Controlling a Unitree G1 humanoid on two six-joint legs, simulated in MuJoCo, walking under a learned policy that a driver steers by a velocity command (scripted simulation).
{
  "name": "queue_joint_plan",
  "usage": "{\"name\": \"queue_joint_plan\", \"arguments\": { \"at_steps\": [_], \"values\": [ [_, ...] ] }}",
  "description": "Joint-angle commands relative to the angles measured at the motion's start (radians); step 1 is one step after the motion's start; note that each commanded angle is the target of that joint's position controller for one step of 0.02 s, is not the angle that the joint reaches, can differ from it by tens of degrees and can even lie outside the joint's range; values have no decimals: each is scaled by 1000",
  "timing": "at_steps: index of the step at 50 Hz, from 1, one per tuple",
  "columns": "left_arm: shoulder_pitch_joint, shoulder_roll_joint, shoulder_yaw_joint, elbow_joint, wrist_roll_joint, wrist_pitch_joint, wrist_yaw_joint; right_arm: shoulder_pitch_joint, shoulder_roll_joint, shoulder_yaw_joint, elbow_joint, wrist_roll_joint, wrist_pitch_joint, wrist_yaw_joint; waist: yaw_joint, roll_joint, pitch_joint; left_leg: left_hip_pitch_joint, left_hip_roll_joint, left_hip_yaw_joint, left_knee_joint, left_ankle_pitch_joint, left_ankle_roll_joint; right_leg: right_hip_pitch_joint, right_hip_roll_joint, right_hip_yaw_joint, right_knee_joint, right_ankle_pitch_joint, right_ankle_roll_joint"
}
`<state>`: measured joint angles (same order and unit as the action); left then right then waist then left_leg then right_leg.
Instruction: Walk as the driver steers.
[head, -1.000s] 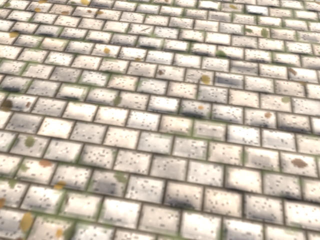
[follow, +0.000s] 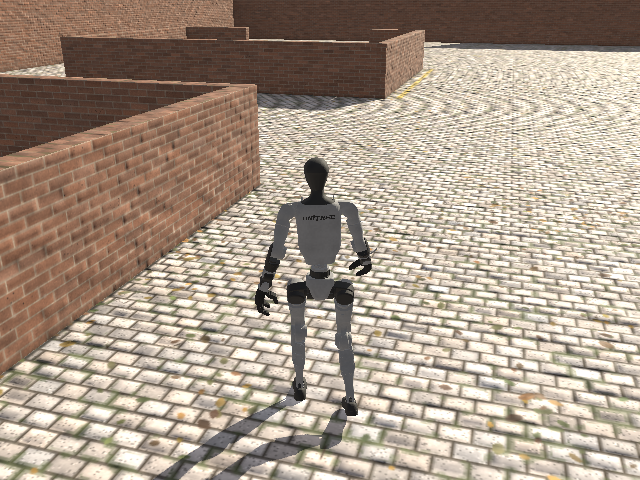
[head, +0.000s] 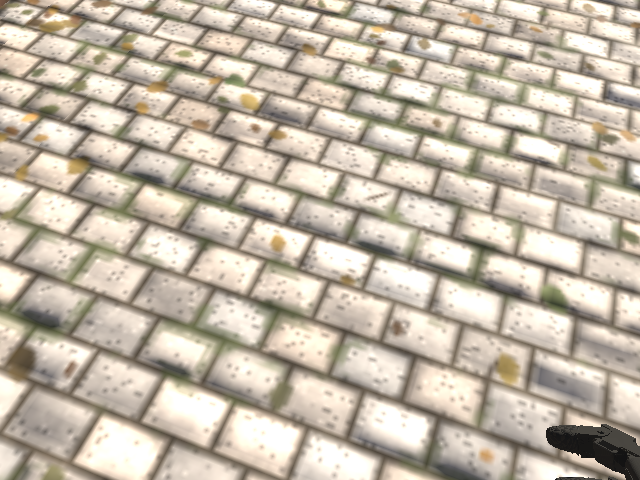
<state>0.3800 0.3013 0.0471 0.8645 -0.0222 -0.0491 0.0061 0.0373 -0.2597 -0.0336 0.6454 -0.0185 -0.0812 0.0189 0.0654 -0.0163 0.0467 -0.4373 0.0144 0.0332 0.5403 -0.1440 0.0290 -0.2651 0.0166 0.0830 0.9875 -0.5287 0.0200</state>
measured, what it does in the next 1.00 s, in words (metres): walks ahead, turning right: right foot, then left foot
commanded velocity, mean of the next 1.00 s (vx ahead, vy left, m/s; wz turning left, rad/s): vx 0.07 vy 0.00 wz -0.54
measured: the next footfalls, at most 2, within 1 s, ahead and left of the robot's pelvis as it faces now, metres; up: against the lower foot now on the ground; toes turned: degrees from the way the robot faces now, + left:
right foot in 0.40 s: +0.17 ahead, -0.14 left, +0.00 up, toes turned -16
left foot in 0.82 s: +0.24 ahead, +0.08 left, +0.00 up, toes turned -32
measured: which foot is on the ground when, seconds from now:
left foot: down 0.00-0.40, up 0.42-0.80, down 0.82-1.00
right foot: up 0.00-0.38, down 0.40-0.82, up 0.84-1.00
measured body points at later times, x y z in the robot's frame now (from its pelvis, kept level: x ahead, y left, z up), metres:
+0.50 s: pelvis +0.11 -0.03 +0.00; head +0.16 -0.06 +0.45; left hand +0.35 +0.20 -0.07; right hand +0.17 -0.34 -0.12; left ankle +0.08 +0.11 -0.66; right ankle +0.13 -0.13 -0.73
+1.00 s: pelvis +0.14 +0.01 +0.01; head +0.18 +0.01 +0.46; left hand +0.43 +0.18 -0.09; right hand +0.09 -0.30 -0.08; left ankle +0.21 +0.10 -0.73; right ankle +0.05 -0.10 -0.65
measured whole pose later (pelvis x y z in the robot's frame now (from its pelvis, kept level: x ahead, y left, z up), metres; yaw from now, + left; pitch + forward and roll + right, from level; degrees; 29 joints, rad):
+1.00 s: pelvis +0.14 +0.01 +0.01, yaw -35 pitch +1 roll +0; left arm 0.20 0.36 0.11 0.65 -0.02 0.07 0.02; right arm 0.16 -0.26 -0.06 0.76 -0.02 0.01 -0.04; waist -0.01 -0.05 0.05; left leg -0.23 0.02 0.04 0.44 -0.23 0.01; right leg -0.54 0.05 0.09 1.12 -0.39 0.08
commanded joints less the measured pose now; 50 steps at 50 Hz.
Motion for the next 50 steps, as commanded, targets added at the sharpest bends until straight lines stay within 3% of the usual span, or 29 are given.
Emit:
{"name": "queue_joint_plan", "arguments": {
  "at_steps": [1, 2, 3, 6, 11, 15, 18, 19, 20, 21, 22, 23, 24, 25, 26, 28, 33, 37, 39, 40, 41, 42, 43, 44, 45, 46, 48, 50],
  "values": [
    [-23, 125, 37, -91, -3, 5, 14, 170, -114, -40, 8, 10, 12, -9, -95, 112, -180, 458, 315, -268, -158, 546, 197, -396, -81, 6, 232, 6, 26],
    [-7, 111, 42, -87, 2, 27, 18, 122, -98, -37, 11, 8, 8, -6, -58, 131, -142, 345, 284, -197, -201, 515, 180, -330, -109, 2, 189, 52, 32],
    [11, 90, 42, -86, 2, 48, 21, 89, -105, -41, 17, -2, 3, -4, -35, 146, -122, 252, 266, -148, -244, 500, 183, -262, -105, -18, 188, 98, 42],
    [-16, 60, 42, -124, 7, 76, 26, 39, -130, -52, 37, -10, -6, -16, -14, 143, -90, 185, 273, -51, -307, 487, 208, -254, -111, -30, 98, 208, 59],
    [-137, 46, 36, -191, 13, 73, -5, 48, -167, -64, 72, 5, 23, -45, -53, 104, -104, 253, 269, 59, -308, 419, 193, -206, -118, -67, -155, 395, 34],
    [-210, 75, 48, -248, 13, 90, -28, 75, -207, -79, 97, 29, 53, -38, -77, 99, -84, 335, 311, 59, -244, 360, 178, -203, -102, -100, -264, 306, 1],
    [-207, 85, 60, -272, 12, 100, -37, 69, -217, -85, 106, 53, 68, -36, -55, 103, -84, 369, 312, 74, -124, 357, 125, -137, -69, -137, -414, 305, -45],
    [-174, 104, 70, -267, 16, 98, -32, 94, -201, -83, 119, 55, 70, -35, -39, 75, -101, 345, 273, 108, -27, 353, 80, -43, -43, -139, -511, 415, -72],
    [-103, 194, 100, -259, 17, 94, -13, 150, -173, -77, 129, 33, 68, -32, -29, -62, -160, 239, 187, 166, 176, 237, 2, 143, -103, -16, -569, 787, -127],
    [-88, 318, 124, -275, 32, 91, 6, 140, -119, -54, 76, -14, 61, -28, -54, -332, -188, -127, 10, 195, 502, -388, -108, 361, -356, 363, -554, 1151, -337],
    [-66, 242, 100, -285, 42, 72, -2, 77, -136, -56, 72, -11, 61, -25, 9, -204, -310, -187, -24, -33, 675, -574, -109, 371, -412, 447, -579, 1103, -430],
    [-98, 213, 90, -285, 36, 55, -9, 39, -159, -63, 64, 20, 65, -23, 5, -127, -272, -215, -1, -83, 719, -519, -92, 338, -366, 352, -588, 1052, -393],
    [-146, 190, 86, -283, 21, 45, -6, 43, -146, -62, 71, 28, 69, -31, -26, -79, -228, -230, 20, -97, 681, -443, -80, 294, -309, 284, -587, 940, -331],
    [-192, 166, 79, -288, 7, 48, 0, 39, -156, -65, 76, 17, 72, -42, -41, -50, -191, -235, 31, -102, 618, -380, -80, 248, -280, 259, -601, 853, -291],
    [-227, 157, 73, -296, 6, 53, 8, 41, -166, -70, 78, 12, 77, -47, -64, -67, -178, -182, 31, -101, 573, -334, -83, 183, -254, 234, -616, 817, -274],
    [-243, 168, 76, -306, 20, 62, 16, 67, -143, -64, 83, 16, 81, -47, -81, -93, -184, -114, -1, -89, 486, -287, -98, 133, -226, 221, -627, 807, -272],
    [-243, 192, 88, -307, 15, 74, 28, 56, -121, -53, 83, 21, 85, -42, -61, -120, -189, 6, -34, -101, 263, -215, -113, 62, -196, 259, -629, 618, -256],
    [-256, 185, 85, -309, 14, 84, 20, 60, -136, -59, 76, 26, 76, -27, -53, -154, -160, 68, -52, -106, 127, -208, -91, 34, -181, 353, -624, 477, -234],
    [-282, 177, 81, -315, 5, 92, 22, 111, -134, -64, 88, 25, 65, -18, -87, -155, -154, 161, -57, -88, -47, -117, -64, 8, -150, 370, -586, 454, -199],
    [-272, 162, 76, -313, 1, 95, 25, 145, -151, -73, 98, 21, 62, -18, -99, -132, -154, 246, -23, -98, -146, -40, -42, -37, -114, 352, -548, 395, -159],
    [-238, 113, 62, -315, 8, 95, 26, 181, -223, -89, 96, 2, 65, -24, -85, 20, -169, 352, 172, -271, -217, -27, 28, -155, -31, 259, -377, 187, -98],
    [-228, 107, 65, -347, 0, 86, 24, 148, -296, -104, 98, -24, 73, -27, -44, 318, -107, 309, 364, -528, -285, 89, 194, -341, 126, 52, -167, -73, -40],
    [-209, 193, 90, -323, 17, 77, 25, 93, -235, -87, 58, -36, 65, -31, -54, 238, -96, 252, 405, -540, -288, 109, 256, -338, 53, 91, 57, -77, -5],
    [-186, 222, 106, -297, 7, 81, 21, 33, -183, -72, 42, -25, 64, -40, -28, 171, -83, 228, 346, -429, -270, 103, 218, -325, 43, 87, 142, -10, 4],
    [-157, 200, 105, -270, 8, 92, 24, -5, -161, -67, 33, -8, 65, -45, -13, 143, -65, 229, 278, -332, -256, 75, 171, -327, 34, 68, 186, 46, 22],
    [-151, 179, 101, -263, 12, 101, 26, -10, -146, -61, 32, 9, 65, -50, -26, 144, -52, 255, 254, -283, -250, 74, 157, -360, 26, 61, 228, 100, 40],
    [-179, 133, 85, -278, 2, 106, 20, 25, -143, -56, 38, 9, 74, -61, -51, 151, -40, 276, 219, -193, -254, 119, 162, -369, 14, 10, 210, 146, 65],
    [-242, 110, 73, -310, -5, 102, 16, 85, -160, -62, 47, 3, 84, -69, -97, 170, -54, 371, 234, -168, -249, 163, 181, -397, -13, -19, 103, 160, 83]
  ]
}}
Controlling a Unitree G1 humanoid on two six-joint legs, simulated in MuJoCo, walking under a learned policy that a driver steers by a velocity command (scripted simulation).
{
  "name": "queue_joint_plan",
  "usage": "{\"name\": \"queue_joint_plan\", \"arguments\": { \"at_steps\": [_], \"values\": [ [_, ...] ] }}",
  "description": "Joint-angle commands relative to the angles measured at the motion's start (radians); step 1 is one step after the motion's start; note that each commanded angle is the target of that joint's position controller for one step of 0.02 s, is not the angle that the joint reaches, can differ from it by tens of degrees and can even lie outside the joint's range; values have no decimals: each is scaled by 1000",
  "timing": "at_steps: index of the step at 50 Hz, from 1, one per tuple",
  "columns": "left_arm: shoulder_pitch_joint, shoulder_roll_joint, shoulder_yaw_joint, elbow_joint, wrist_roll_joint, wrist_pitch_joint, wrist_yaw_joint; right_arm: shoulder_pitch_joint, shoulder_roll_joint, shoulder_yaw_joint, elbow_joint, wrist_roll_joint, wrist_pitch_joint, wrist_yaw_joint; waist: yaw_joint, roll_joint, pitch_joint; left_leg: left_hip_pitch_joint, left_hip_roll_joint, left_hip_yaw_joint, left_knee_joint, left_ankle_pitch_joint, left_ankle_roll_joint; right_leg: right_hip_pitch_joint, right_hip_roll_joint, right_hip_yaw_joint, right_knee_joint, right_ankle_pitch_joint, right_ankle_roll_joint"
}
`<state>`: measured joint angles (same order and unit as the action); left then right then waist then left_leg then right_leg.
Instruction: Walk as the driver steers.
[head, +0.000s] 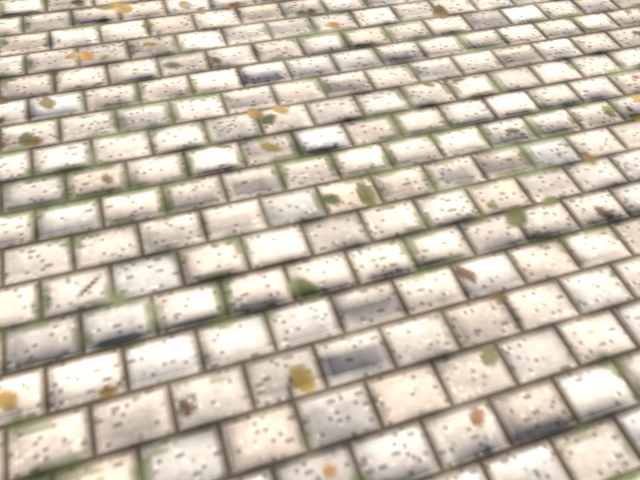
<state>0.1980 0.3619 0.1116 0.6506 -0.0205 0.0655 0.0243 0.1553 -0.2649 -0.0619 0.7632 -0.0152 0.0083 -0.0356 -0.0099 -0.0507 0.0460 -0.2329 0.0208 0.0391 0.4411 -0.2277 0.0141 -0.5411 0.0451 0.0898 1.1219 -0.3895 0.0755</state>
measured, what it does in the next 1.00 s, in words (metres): steps on the spot: right foot, then left foot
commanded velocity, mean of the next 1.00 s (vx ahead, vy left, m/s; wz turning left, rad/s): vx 0.00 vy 0.00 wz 0.07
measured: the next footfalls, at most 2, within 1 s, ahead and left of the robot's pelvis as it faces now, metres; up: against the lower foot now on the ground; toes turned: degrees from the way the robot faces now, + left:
right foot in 0.24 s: +0.02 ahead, -0.15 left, +0.00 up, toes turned -10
left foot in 0.72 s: +0.01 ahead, +0.07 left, +0.00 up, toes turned +4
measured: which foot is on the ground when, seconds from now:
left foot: down 0.00-0.24, up 0.26-0.70, down 0.72-1.00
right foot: up 0.00-0.22, down 0.24-0.72, up 0.74-1.00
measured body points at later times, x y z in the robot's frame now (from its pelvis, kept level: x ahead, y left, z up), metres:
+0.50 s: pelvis +0.00 -0.06 +0.00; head +0.01 -0.08 +0.45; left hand +0.21 +0.16 -0.09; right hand +0.05 -0.35 -0.13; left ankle +0.01 +0.10 -0.70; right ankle -0.02 -0.15 -0.74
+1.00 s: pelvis -0.01 -0.01 +0.01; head +0.02 +0.03 +0.45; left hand +0.10 +0.30 -0.11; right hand +0.16 -0.28 -0.08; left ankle -0.03 +0.07 -0.74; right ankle +0.02 -0.18 -0.67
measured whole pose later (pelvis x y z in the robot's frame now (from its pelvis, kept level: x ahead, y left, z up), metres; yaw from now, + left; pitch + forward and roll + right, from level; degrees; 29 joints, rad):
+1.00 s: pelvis -0.01 -0.01 +0.01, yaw +10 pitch +1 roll -3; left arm 0.07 0.33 0.10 0.77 -0.01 0.02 0.04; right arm 0.19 -0.31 -0.06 0.70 0.01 0.02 -0.03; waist -0.01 -0.02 0.07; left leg -0.22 -0.05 -0.09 0.41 -0.21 0.07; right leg -0.48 0.01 0.08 0.96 -0.36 0.10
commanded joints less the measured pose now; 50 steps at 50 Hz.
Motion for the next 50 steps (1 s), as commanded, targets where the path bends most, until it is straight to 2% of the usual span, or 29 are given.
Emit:
{"name": "queue_joint_plan", "arguments": {
  "at_steps": [1, 4, 8, 10, 11, 12, 13, 14, 15, 16, 17, 18, 19, 21, 25, 27, 30, 33, 35, 36, 37, 38, 39, 40, 41, 42, 44, 46, 50],
  "values": [
    [-77, 43, 3, -108, -4, -14, -5, -12, -168, -39, -67, -1, -2, -15, -36, 210, -68, 203, 242, -168, -143, 272, 204, -111, -56, -34, -84, 12, 33],
    [-89, 22, -12, -129, 3, -15, -19, -16, -211, -56, -71, 7, 6, -4, -46, 226, -97, 197, 270, -117, -129, 337, 208, 7, -85, -81, -244, -21, 24],
    [-52, 46, -3, -128, -1, -4, -34, -24, -238, -67, -68, 27, 7, 16, -29, 239, -106, 169, 295, -75, -86, 392, 190, 144, -69, -142, -428, 16, -17],
    [9, 40, 2, -108, 2, 0, -39, -43, -231, -65, -61, 49, 5, 19, 17, 217, -110, 123, 278, -37, -3, 363, 139, 276, -45, -164, -638, 157, -70],
    [45, 62, 12, -94, 6, -1, -31, 6, -194, -54, -36, 49, 0, 23, 27, 155, -123, 45, 242, 9, 82, 278, 77, 407, -36, -130, -744, 281, -106],
    [81, 150, 34, -97, 5, -5, -17, 32, -130, -34, -41, 10, -4, 30, 14, -76, -154, -160, 150, 101, 316, -19, -20, 595, -213, 117, -772, 608, -169],
    [55, 203, 31, -124, 36, -19, -14, -20, -99, -17, -91, -13, -8, 26, 21, -259, -156, -375, 24, 77, 510, -438, -84, 579, -453, 379, -757, 801, -377],
    [69, 118, 7, -114, 54, -43, -21, -68, -159, -35, -85, 6, -3, 18, 78, -131, -201, -343, 54, -44, 653, -450, -89, 514, -447, 320, -767, 758, -430],
    [21, 68, -15, -94, 56, -60, -22, -53, -161, -38, -72, 25, 3, 20, 42, -116, -167, -325, 70, -70, 668, -390, -81, 472, -377, 210, -770, 681, -378],
    [-37, 42, -23, -82, 47, -69, -21, -17, -150, -38, -38, 27, 9, 17, 14, -91, -148, -311, 79, -76, 632, -324, -80, 457, -312, 136, -778, 579, -315],
    [-79, 9, -37, -70, 39, -76, -19, 0, -151, -38, -16, 17, 15, 14, 2, -92, -129, -286, 82, -81, 602, -248, -89, 435, -288, 91, -780, 598, -285],
    [-96, -10, -49, -57, 43, -81, -15, 25, -146, -38, 3, 16, 19, 16, -14, -99, -124, -222, 73, -80, 594, -191, -99, 393, -267, 42, -782, 658, -278],
    [-104, -18, -52, -43, 50, -84, -12, 51, -139, -35, 16, 22, 22, 18, -23, -97, -124, -180, 63, -80, 563, -157, -107, 378, -254, 4, -787, 661, -275],
    [-123, -11, -49, -27, 55, -84, -7, 39, -123, -24, 15, 30, 24, 21, -11, -89, -107, -136, 61, -75, 438, -129, -110, 377, -243, -34, -792, 575, -267],
    [-94, 70, -22, 10, 41, -61, 5, -13, -154, -25, -28, 34, 30, 17, 36, -80, -63, -183, 53, -43, 386, -219, -101, 420, -325, 44, -796, 468, -320],
    [-96, 76, -15, 20, 34, -53, 7, -8, -151, -26, -38, 36, 34, 17, 40, -65, -49, -214, 57, -38, 399, -251, -93, 437, -359, 69, -795, 475, -336],
    [-118, 73, -10, 27, 32, -47, 10, 10, -131, -24, -46, 36, 37, 24, 28, -54, -64, -200, 55, -18, 386, -266, -79, 459, -378, 50, -771, 575, -339],
    [-147, 78, -4, 32, 22, -40, 14, 39, -121, -24, -49, 38, 39, 40, 3, -59, -96, -125, 34, 20, 278, -207, -51, 466, -370, -5, -718, 641, -310],
    [-157, 78, 0, 44, 4, -32, 17, 92, -123, -29, -38, 36, 38, 49, -36, -56, -110, -9, 1, 50, 72, -24, -8, 425, -332, -72, -635, 566, -242],
    [-108, 55, -1, 64, 4, -33, 16, 106, -173, -43, -42, 29, 35, 43, -28, 41, -109, 84, 30, -50, -41, 193, 38, 342, -267, -143, -513, 390, -157],
    [-133, -5, -19, 25, 53, -40, 10, 126, -305, -75, -59, 27, 29, 23, 0, 340, -120, 252, 275, -400, -55, 626, 168, 61, -119, -249, -229, -16, -39],
    [-243, 6, -18, -11, 46, -46, 15, 145, -298, -66, -77, -8, 10, 34, -71, 319, -145, 226, 394, -565, -97, 704, 361, -64, -5, -107, -21, -337, -11],
    [-235, 38, -7, -2, 26, -46, 14, 120, -276, -60, -84, -14, -12, 41, -59, 193, -138, 222, 359, -502, -107, 632, 359, -94, -35, -35, 73, -307, -16],
    [-213, 46, -1, 13, 15, -45, 14, 71, -256, -58, -85, 3, -25, 37, -25, 148, -109, 222, 295, -419, -94, 554, 299, -114, -58, -18, 78, -211, -22],
    [-191, 50, 3, 32, 18, -44, 20, 30, -232, -53, -91, 23, -26, 30, -7, 117, -92, 221, 251, -374, -90, 506, 249, -126, -68, -14, 41, -138, -18],
    [-179, 62, 8, 40, 25, -44, 25, 9, -211, -44, -98, 36, -23, 22, 3, 127, -92, 216, 227, -352, -92, 506, 227, -110, -74, -8, 17, -78, -9],
    [-150, 44, 5, 50, 20, -49, 20, 23, -205, -40, -107, 31, -13, 12, 9, 146, -120, 212, 196, -331, -95, 540, 224, -60, -51, -16, 11, -6, 11],
    [-149, 35, 2, 52, 14, -52, 20, 36, -213, -43, -113, 29, -8, 7, 1, 146, -122, 228, 182, -331, -98, 508, 223, -54, -43, -16, -70, 24, 21],
    [-169, 32, -2, 47, 14, -59, 21, 36, -236, -51, -123, 29, 6, 0, -16, 178, -97, 193, 166, -378, -102, 346, 219, -15, -35, -1, -241, 46, 38]
  ]
}}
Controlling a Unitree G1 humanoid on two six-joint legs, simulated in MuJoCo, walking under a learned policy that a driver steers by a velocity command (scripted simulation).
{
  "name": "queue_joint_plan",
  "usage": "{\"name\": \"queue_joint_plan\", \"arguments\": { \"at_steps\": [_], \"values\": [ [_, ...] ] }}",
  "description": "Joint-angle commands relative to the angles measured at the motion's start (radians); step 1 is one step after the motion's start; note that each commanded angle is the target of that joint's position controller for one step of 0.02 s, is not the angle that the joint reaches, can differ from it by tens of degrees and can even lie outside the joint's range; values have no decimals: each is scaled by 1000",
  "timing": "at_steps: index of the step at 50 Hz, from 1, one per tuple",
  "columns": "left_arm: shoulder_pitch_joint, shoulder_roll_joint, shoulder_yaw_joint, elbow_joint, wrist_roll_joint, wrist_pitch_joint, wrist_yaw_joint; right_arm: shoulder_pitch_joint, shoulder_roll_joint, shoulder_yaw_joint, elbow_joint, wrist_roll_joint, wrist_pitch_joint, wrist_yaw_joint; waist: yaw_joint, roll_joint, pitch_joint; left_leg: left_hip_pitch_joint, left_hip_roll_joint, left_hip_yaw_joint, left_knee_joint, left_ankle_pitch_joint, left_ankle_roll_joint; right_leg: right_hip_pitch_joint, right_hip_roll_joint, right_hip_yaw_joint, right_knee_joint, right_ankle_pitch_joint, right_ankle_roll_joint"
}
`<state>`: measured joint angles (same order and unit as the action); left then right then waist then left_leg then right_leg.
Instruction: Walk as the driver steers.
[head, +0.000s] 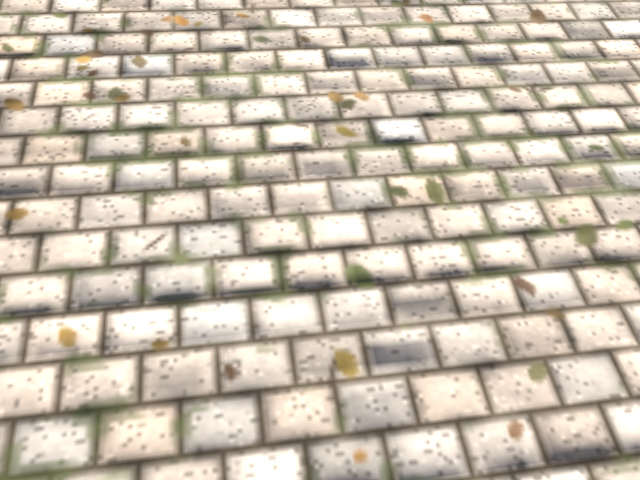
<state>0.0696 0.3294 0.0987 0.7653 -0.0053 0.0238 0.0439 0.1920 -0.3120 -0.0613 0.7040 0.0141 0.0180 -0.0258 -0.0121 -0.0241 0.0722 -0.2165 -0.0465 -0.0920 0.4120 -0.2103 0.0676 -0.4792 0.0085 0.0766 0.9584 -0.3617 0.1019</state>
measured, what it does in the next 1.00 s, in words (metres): walks ahead: right foot, then left foot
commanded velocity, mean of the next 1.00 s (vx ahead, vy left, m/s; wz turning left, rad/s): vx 0.20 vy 0.00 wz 0.14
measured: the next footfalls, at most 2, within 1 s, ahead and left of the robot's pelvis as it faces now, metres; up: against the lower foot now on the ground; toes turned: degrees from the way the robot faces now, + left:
right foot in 0.24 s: +0.07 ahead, -0.15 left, +0.00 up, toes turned +8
left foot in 0.64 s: +0.33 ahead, +0.14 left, +0.00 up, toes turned +7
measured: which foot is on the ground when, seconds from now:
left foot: down 0.00-0.24, up 0.26-0.62, down 0.64-1.00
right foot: up 0.00-0.22, down 0.24-0.66, up 0.68-0.98, down 1.00-1.00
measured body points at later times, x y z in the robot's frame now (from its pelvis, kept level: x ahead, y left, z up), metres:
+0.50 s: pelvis +0.11 -0.02 +0.00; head +0.13 -0.04 +0.45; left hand +0.07 +0.25 -0.12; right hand +0.32 -0.26 -0.10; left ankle +0.19 +0.14 -0.70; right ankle +0.03 -0.15 -0.75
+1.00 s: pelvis +0.25 +0.04 -0.01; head +0.27 +0.04 +0.44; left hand +0.34 +0.33 -0.13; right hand +0.41 -0.19 -0.13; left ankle +0.29 +0.14 -0.75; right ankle +0.30 -0.10 -0.75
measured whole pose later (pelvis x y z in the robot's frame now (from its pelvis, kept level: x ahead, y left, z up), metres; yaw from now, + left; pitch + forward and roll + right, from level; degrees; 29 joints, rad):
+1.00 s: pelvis +0.25 +0.04 -0.01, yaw +6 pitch -1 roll +2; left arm 0.19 0.28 0.03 0.82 0.02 0.02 0.04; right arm 0.15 -0.23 -0.02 0.83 -0.02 -0.03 0.02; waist -0.01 -0.03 0.04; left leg -0.27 -0.07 0.06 0.45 -0.18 0.05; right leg -0.29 -0.07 0.05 0.54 -0.22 0.04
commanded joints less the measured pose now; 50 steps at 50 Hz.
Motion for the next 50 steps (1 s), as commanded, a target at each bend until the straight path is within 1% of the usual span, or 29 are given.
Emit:
{"name": "queue_joint_plan", "arguments": {
  "at_steps": [1, 3, 5, 8, 11, 12, 13, 14, 15, 16, 17, 19, 23, 25, 27, 29, 32, 33, 34, 35, 36, 37, 38, 40, 43, 45, 47, 49, 50],
  "values": [
    [-42, 66, 11, -68, -1, -20, 0, -7, -192, -53, -69, -1, -2, -9, -16, 160, -115, 152, 227, -261, -74, 286, 164, -56, 5, 15, -112, 20, 12],
    [-24, 70, 10, -59, -3, -25, -6, -25, -187, -50, -75, -7, 2, -6, -19, 174, -117, 114, 226, -267, -68, 244, 163, 0, 0, 8, -168, 22, 9],
    [-18, 72, 6, -57, -9, -35, -18, -15, -172, -43, -68, -6, 3, -2, -35, 182, -128, 75, 214, -291, -96, -15, 164, 57, -3, -10, -230, 28, -6],
    [-23, 71, 0, -64, -18, -65, -41, -7, -161, -30, -52, -6, -2, 7, -42, 208, -79, 11, 210, -356, -123, -295, 163, 122, 4, -43, -337, 0, -48],
    [87, 56, -3, -17, -16, -104, -54, -16, -121, -8, -43, -7, -14, 9, 28, 152, -69, -87, 153, -350, -56, -358, 110, 342, -2, -60, -568, 117, -108],
    [166, 88, 3, 0, -5, -113, -49, -29, -71, 8, -51, -12, -24, 10, 55, 78, -93, -173, 100, -284, 90, -349, 63, 458, -110, 62, -608, 69, -147],
    [243, 181, 18, 23, 12, -116, -46, -21, -22, 21, -78, -10, -38, 11, 40, -127, -106, -345, -45, -78, 346, -350, -6, 551, -270, 352, -701, -117, -254],
    [289, 207, 30, 40, 22, -123, -59, -91, -108, -2, -117, 11, -52, 2, 80, -191, -14, -523, -41, -49, 517, -442, -29, 505, -406, 613, -794, -267, -383],
    [256, 148, 13, 34, 8, -131, -58, -86, -159, -21, -106, 22, -62, 1, 66, -118, 48, -582, 16, -92, 609, -360, -27, 486, -394, 575, -798, -336, -388],
    [230, 109, 1, 27, -4, -134, -53, -61, -151, -23, -85, 16, -67, 8, 50, -121, 55, -602, 41, -75, 632, -280, -30, 503, -338, 484, -799, -308, -349],
    [221, 99, -5, 24, -9, -132, -49, -58, -140, -23, -80, 4, -73, 16, 46, -124, 40, -616, 67, -39, 629, -209, -35, 527, -304, 413, -805, -244, -320],
    [243, 83, -15, 29, -7, -127, -41, -103, -99, -15, -89, -5, -89, 31, 66, -103, 26, -594, 104, 9, 587, -83, -54, 524, -255, 290, -821, -52, -294],
    [286, 93, -17, 42, -9, -115, -34, -184, -19, 11, -120, -2, -100, 48, 99, -97, 8, -492, 103, 93, 377, 54, -95, 473, -196, 121, -833, 202, -289],
    [300, 110, -16, 48, -8, -106, -34, -224, -3, 19, -133, 1, -104, 57, 111, -99, 20, -399, 83, 118, 247, 105, -100, 423, -183, 65, -821, 313, -280],
    [336, 128, -13, 62, -8, -94, -35, -235, -16, 14, -141, 0, -106, 65, 111, -107, 11, -310, 53, 135, 182, 143, -95, 410, -195, 46, -780, 468, -269],
    [328, 140, -10, 66, -15, -84, -33, -198, -46, 1, -138, 4, -106, 70, 71, -125, -16, -231, 47, 110, 140, 173, -65, 427, -220, 49, -725, 579, -242],
    [286, 120, -16, 51, -15, -84, -27, 39, -123, -36, -63, -16, -101, 52, -69, -75, -154, 116, 34, 113, 40, 343, 10, 375, -149, -14, -438, 785, -166],
    [304, 66, -37, 23, 19, -87, -25, 162, -188, -47, -46, -37, -96, 38, -99, 63, -299, 386, 220, -69, 107, 663, 64, 210, -86, -43, -182, 451, -118],
    [494, -38, -71, 43, 17, -88, -30, 168, -230, -45, -42, -47, -83, 41, -15, 339, -485, 590, 496, -422, 73, 786, 270, 4, 41, -28, 159, -299, -59],
    [466, 85, -39, 76, -8, -83, -31, 150, -155, -34, -42, -28, -71, 47, -52, 229, -471, 474, 442, -450, -8, 621, 265, -3, 19, 64, 264, -307, -52],
    [373, 114, -29, 54, -25, -74, -30, 65, -117, -19, -45, -16, -70, 49, -37, 183, -303, 356, 393, -302, -26, 544, 222, -76, -24, 27, 292, -262, -55],
    [319, 90, -34, 48, -17, -66, -21, -2, -82, -7, -44, -16, -72, 50, -15, 110, -230, 246, 339, -228, -50, 518, 189, -71, -61, 7, 247, -202, -53],
    [293, 79, -32, 44, -4, -53, -12, -52, -51, 4, -42, -19, -75, 52, 9, 90, -178, 135, 305, -163, -75, 519, 171, -32, -87, 7, 184, -153, -47],
    [326, 42, -37, 55, 2, -30, -5, -103, -45, 4, -23, -41, -83, 54, 58, 134, -159, -26, 258, -80, -123, 505, 160, 123, -97, -8, 63, -80, -38],
    [295, 13, -50, 45, 16, -16, 4, -133, -54, 2, 2, -42, -85, 48, 62, 150, -166, -82, 245, -40, -138, 440, 176, 217, -91, -27, -158, -50, -29],
    [259, 31, -47, 40, 15, -7, 4, -125, -74, -2, 20, -36, -73, 40, 44, 142, -175, -89, 251, -59, -157, 242, 172, 266, -83, -37, -254, 49, -37],
    [238, 35, -45, 41, 16, -1, -1, -140, -72, 3, 33, -28, -60, 37, 52, 124, -141, -144, 231, -65, -171, -35, 141, 333, -70, -51, -360, 154, -56],
    [206, 38, -46, 30, 34, -3, -2, -119, -25, 23, 58, -28, -56, 38, 59, 91, -85, -210, 182, -59, -163, -251, 66, 399, -80, -32, -485, 231, -86],
    [188, 66, -44, 13, 35, -8, 2, -84, -10, 31, 75, -37, -56, 39, 44, 51, -63, -219, 146, -44, -132, -304, 19, 406, -134, 27, -541, 282, -107]
  ]
}}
